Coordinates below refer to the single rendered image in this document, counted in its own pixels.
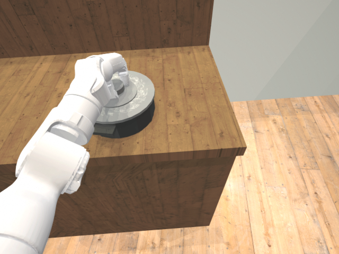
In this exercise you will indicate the left robot hand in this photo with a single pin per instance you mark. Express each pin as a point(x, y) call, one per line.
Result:
point(119, 65)

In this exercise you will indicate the table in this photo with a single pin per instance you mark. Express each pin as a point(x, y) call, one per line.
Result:
point(169, 175)

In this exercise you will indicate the lid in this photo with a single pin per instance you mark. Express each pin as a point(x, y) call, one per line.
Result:
point(136, 98)

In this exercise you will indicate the knob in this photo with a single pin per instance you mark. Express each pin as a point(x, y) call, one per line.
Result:
point(118, 86)

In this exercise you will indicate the left robot upper arm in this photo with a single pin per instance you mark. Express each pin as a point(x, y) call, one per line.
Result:
point(27, 207)

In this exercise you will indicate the pot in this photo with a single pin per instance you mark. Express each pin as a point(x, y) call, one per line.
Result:
point(127, 128)

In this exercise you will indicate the robot left forearm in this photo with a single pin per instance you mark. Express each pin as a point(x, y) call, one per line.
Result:
point(74, 118)

